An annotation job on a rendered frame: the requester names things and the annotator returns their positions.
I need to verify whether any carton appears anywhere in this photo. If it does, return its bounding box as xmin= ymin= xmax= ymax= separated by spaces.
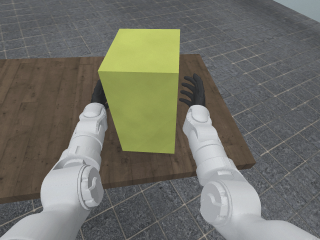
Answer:
xmin=98 ymin=28 xmax=180 ymax=154

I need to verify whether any table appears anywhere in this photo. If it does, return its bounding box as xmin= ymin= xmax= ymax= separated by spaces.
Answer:
xmin=0 ymin=54 xmax=256 ymax=204

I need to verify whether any robot right upper arm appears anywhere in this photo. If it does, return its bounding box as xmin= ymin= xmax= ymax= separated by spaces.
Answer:
xmin=200 ymin=179 xmax=320 ymax=240

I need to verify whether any left robot forearm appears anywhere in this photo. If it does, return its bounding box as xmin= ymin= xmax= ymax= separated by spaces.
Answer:
xmin=40 ymin=102 xmax=108 ymax=206

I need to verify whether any robot left upper arm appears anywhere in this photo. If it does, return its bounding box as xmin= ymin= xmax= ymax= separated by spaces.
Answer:
xmin=0 ymin=164 xmax=104 ymax=240

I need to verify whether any right robot forearm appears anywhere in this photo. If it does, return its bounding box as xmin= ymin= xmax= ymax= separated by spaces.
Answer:
xmin=182 ymin=105 xmax=250 ymax=187

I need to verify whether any right robot hand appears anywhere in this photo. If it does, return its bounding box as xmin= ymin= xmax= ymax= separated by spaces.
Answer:
xmin=179 ymin=73 xmax=206 ymax=107

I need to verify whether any left robot hand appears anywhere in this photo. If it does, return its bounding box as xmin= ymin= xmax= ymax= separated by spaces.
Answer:
xmin=90 ymin=80 xmax=109 ymax=109

